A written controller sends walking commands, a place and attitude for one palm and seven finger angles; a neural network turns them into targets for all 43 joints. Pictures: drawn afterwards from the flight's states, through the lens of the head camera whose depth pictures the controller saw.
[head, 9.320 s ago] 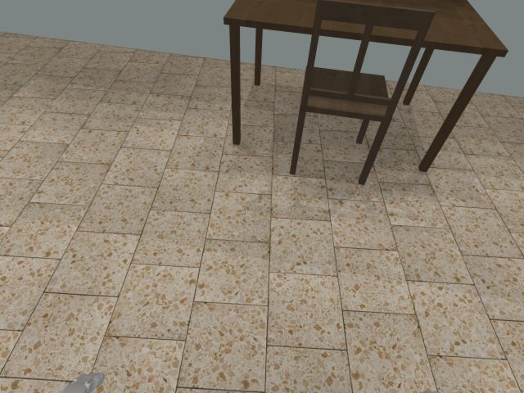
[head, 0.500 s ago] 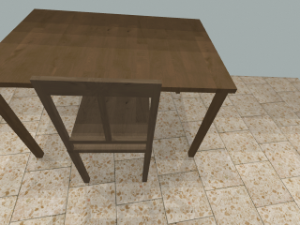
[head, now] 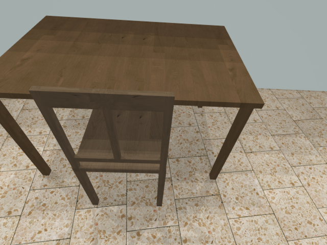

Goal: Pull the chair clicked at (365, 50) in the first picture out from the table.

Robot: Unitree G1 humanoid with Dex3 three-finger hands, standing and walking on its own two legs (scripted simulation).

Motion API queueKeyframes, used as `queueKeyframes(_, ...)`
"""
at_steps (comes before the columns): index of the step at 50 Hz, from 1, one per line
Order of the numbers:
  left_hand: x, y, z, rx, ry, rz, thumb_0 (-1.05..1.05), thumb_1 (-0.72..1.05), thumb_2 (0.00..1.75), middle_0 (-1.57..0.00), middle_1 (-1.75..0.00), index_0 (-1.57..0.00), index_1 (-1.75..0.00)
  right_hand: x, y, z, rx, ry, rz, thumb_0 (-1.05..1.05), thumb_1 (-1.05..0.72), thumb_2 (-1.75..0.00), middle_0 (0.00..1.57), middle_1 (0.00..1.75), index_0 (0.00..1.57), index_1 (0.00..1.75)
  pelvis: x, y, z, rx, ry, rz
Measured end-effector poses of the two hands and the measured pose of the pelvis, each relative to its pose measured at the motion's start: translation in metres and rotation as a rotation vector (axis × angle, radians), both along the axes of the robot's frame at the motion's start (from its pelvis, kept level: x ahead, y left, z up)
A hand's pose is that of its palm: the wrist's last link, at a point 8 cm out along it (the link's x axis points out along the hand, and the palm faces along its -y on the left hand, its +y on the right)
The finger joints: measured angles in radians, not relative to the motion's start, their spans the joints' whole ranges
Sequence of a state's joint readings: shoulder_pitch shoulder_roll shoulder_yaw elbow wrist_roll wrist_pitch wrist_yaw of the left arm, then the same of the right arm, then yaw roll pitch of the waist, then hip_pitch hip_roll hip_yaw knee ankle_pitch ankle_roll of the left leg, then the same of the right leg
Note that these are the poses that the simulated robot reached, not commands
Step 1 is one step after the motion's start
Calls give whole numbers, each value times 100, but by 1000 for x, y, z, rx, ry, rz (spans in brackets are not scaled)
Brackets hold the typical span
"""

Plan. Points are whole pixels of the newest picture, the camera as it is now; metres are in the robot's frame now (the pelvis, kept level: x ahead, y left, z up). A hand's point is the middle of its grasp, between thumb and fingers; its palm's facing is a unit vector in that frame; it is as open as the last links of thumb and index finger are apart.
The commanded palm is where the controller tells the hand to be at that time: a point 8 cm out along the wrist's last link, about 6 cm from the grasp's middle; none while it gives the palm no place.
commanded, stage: look again from close up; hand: left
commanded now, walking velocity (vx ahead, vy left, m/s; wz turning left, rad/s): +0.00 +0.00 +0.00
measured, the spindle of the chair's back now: (113, 135) +0.49 +0.22 -0.10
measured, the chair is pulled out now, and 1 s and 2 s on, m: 0.00 0.00 0.00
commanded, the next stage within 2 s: none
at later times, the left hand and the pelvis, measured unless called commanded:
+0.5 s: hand out of the picture -0.04 +0.21 -0.17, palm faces +0.01 -0.98 -0.17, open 7.3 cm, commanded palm none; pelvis -0.02 +0.05 +0.01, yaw -1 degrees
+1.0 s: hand out of the picture -0.07 +0.21 -0.17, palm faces +0.00 -0.99 -0.15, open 7.3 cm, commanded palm none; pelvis -0.04 +0.06 +0.01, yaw -2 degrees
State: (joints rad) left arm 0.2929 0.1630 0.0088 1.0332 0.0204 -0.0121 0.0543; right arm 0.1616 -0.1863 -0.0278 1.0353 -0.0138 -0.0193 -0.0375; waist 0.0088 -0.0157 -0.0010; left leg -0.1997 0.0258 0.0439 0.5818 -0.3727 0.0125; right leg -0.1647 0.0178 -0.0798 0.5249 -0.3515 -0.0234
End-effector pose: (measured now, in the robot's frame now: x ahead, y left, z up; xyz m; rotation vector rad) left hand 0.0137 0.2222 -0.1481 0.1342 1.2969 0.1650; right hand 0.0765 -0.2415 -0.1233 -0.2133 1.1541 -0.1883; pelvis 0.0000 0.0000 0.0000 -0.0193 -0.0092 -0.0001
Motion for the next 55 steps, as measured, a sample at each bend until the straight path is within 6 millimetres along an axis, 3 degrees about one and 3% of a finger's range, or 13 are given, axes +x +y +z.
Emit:
queueKeyframes(4, -8, 5, 2, -10, 15, -2, 0, 93, 89, -20, -30, -20, -30, 11, 11, 5, 7, -28, 19, 1, -92, -90, 20, 30, 20, 30, -1, 7, 3, -2, -6, -6)
queueKeyframes(9, -21, 15, 5, -9, 37, -1, 0, 92, 89, -20, -30, -20, -30, -2, 31, 1, 38, 2, 26, 0, -91, -90, 20, 30, 20, 30, -5, 16, 6, 1, -13, -7)
queueKeyframes(15, -37, 27, 8, -6, 70, -5, 0, 91, 89, -20, -30, -20, -30, -38, 42, -3, 44, 70, -16, -1, -94, -90, 20, 30, 21, 30, -11, 29, 8, 3, -21, -13)
queueKeyframes(27, -65, 43, 5, -26, 136, -15, 0, 91, 89, -20, -30, -20, -30, -131, 70, -7, 62, 268, -77, 0, -92, -90, 20, 30, 20, 30, -26, 51, 10, 8, -29, -20)
queueKeyframes(34, -75, 47, 5, -37, 159, -23, 0, 91, 89, -20, -30, -20, -30, -162, 95, -9, 100, 320, -114, 1, -91, -90, 20, 30, 20, 30, -33, 61, 10, 14, -29, -26)
queueKeyframes(44, -86, 45, 7, -40, 177, -19, 0, 91, 89, -20, -30, -20, -30, -170, 113, -14, 137, 318, -137, 0, -91, -90, 20, 30, 20, 30, -37, 66, 10, 21, -21, -36)
queueKeyframes(55, -92, 32, 8, -49, 181, -10, 0, 91, 89, -20, -30, -20, -30, -156, 103, -15, 136, 271, -131, 0, -91, -90, 20, 30, 20, 30, -36, 59, 10, 22, -21, -41)
